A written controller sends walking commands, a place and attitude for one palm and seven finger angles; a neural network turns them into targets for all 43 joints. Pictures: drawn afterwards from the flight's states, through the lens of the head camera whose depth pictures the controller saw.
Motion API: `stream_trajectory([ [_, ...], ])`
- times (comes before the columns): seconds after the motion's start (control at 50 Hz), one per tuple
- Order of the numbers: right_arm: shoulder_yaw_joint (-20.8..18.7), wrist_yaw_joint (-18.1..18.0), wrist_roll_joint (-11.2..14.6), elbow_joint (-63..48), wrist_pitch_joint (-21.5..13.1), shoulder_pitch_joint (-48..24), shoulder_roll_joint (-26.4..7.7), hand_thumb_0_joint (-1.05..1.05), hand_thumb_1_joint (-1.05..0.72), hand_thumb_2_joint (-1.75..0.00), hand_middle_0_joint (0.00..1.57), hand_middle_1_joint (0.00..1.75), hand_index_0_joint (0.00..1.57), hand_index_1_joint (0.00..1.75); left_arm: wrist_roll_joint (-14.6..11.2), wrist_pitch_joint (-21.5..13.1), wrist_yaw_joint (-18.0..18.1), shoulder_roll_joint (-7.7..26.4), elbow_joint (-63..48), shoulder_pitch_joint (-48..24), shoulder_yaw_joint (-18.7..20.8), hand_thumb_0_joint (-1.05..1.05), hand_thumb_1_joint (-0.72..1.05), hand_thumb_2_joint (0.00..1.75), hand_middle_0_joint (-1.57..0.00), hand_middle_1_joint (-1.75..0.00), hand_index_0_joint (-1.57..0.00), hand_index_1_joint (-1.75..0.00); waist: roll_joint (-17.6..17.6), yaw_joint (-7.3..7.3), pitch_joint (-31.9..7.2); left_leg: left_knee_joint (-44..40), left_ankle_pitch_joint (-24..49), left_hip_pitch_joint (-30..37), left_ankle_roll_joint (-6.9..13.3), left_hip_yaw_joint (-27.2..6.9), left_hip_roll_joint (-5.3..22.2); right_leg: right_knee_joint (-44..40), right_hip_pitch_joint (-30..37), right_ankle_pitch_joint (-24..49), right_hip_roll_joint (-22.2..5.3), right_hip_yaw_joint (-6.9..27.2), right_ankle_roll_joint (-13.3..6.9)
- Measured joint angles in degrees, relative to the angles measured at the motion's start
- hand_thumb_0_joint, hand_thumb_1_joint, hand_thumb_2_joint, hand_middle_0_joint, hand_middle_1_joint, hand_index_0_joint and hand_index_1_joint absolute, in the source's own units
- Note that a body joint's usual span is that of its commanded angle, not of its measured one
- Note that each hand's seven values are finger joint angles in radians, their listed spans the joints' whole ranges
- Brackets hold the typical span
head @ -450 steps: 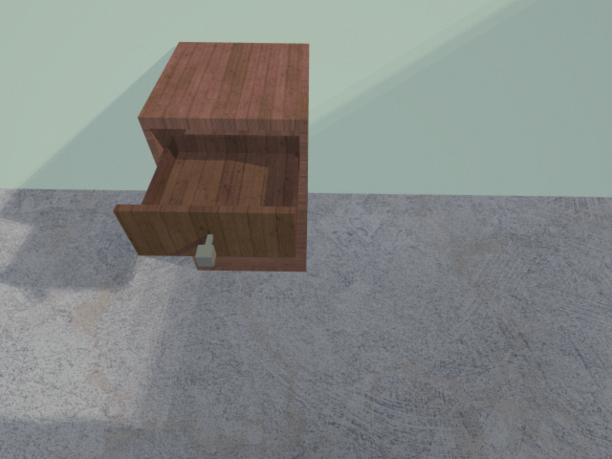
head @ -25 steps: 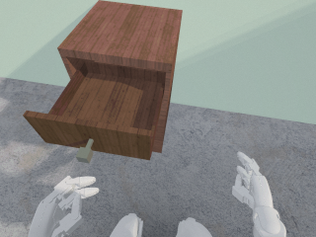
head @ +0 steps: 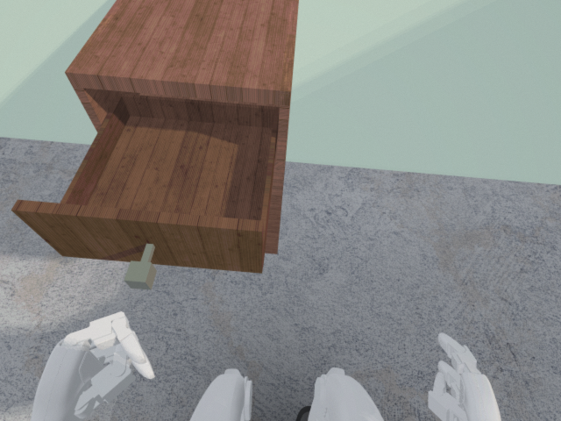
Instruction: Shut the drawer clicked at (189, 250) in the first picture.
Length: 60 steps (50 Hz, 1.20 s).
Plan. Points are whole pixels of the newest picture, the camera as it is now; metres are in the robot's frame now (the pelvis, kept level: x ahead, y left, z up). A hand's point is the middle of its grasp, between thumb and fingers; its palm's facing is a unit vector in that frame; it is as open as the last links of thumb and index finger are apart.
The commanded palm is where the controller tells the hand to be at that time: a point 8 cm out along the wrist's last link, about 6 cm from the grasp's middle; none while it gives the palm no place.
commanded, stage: raise the hand and make a fist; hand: left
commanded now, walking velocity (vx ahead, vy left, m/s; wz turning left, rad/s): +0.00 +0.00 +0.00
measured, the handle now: (144, 265) +0.36 +0.25 -0.07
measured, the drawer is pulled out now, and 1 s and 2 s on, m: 0.29 0.29 0.29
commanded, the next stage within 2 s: bring the fist close to the handle in 0.84 s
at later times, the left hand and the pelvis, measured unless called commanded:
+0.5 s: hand (109, 372) +0.18 +0.21 +0.03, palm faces -0.02 -1.00 -0.06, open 3.3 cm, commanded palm +0.14 +0.27 +0.03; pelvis +0.01 +0.02 -0.01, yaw +0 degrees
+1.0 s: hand (108, 375) +0.18 +0.21 +0.02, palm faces -0.03 -1.00 -0.06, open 3.3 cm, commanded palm +0.15 +0.27 +0.02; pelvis +0.01 +0.02 -0.01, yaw +0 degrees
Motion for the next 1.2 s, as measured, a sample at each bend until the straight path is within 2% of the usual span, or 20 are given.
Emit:
stream_trajectory([
  [0.14, 0.43, 0.51, -0.31, -2.63, 0.34, -3.28, 0.46, 0.02, -0.90, -0.90, 0.20, 0.30, 0.20, 0.30, 0.69, -0.98, 0.33, 0.02, -2.13, 1.39, -1.20, 0.02, 0.90, 0.90, -1.23, -1.41, -1.23, -1.42, -0.28, 0.96, -0.37, 1.47, -1.04, -0.78, 0.51, -0.26, -0.21, 0.99, -0.42, -0.79, -0.23, -0.23, 0.52],
  [0.28, 2.64, 1.02, -0.52, -4.96, 1.77, -5.08, 2.45, 0.01, -0.90, -0.90, 0.20, 0.30, 0.21, 0.30, 1.19, 0.97, -0.14, 0.29, -3.77, 1.22, -1.42, 0.02, 0.90, 0.90, -1.35, -1.54, -1.34, -1.54, -0.13, 2.05, -0.70, 2.04, -1.57, -1.20, 0.81, -0.72, -0.47, 1.12, -0.41, -1.23, -0.44, -0.63, 0.92],
  [0.42, 3.67, 1.36, -0.61, -5.23, 2.52, -4.79, 3.29, 0.01, -0.90, -0.90, 0.20, 0.30, 0.21, 0.30, 1.00, 2.32, -1.04, 0.64, -4.98, 1.55, -1.05, 0.02, 0.90, 0.90, -1.39, -1.58, -1.38, -1.59, 0.12, 2.56, -0.91, 2.40, -1.98, -1.76, 1.08, -0.84, -0.61, 1.23, -0.78, -1.53, -0.54, -0.71, 1.26],
  [0.6, 2.58, 1.50, -0.29, -3.83, 2.47, -3.36, 2.32, 0.01, -0.90, -0.90, 0.20, 0.30, 0.21, 0.30, -0.59, 2.17, -2.36, 1.38, -5.38, 2.94, 0.72, 0.02, 0.90, 0.90, -1.40, -1.60, -1.39, -1.60, 0.22, 2.07, -0.88, 3.15, -2.49, -2.65, 1.27, -0.92, -0.49, 1.64, -1.53, -1.81, -0.41, -0.76, 1.46],
  [0.76, 1.44, 1.80, -0.16, -3.51, 2.32, -2.80, 1.66, 0.02, -0.90, -0.90, 0.20, 0.30, 0.21, 0.30, -0.39, 1.33, -1.49, 1.33, -6.55, 4.35, 0.05, 0.02, 0.90, 0.90, -1.40, -1.60, -1.40, -1.60, 0.12, 1.35, -0.95, 3.41, -2.49, -3.03, 1.38, -0.64, -0.43, 1.95, -2.06, -1.72, -0.36, -0.48, 1.53],
  [0.92, 1.87, 1.42, 0.07, -4.05, 2.61, -2.94, 1.92, 0.02, -0.90, -0.90, 0.20, 0.30, 0.21, 0.30, -0.61, 1.07, -0.94, 1.74, -5.89, 3.95, 0.80, 0.02, 0.90, 0.90, -1.40, -1.60, -1.40, -1.60, 0.11, 1.27, -1.22, 3.88, -2.50, -3.55, 1.27, -0.83, -0.31, 2.33, -2.52, -1.73, -0.26, -0.66, 1.33],
  [1.2, 3.03, 1.13, -0.50, -3.92, 2.15, -3.98, 1.25, 0.01, -0.90, -0.90, 0.20, 0.30, 0.21, 0.30, -0.53, 0.23, -2.05, 2.05, -0.88, -2.34, 0.99, 0.02, 0.90, 0.90, -1.40, -1.60, -1.40, -1.60, -0.13, 1.03, -1.76, 7.28, -3.54, -7.57, 1.01, -1.14, -0.21, 5.79, -6.54, -2.85, -0.41, -1.03, 0.84],
])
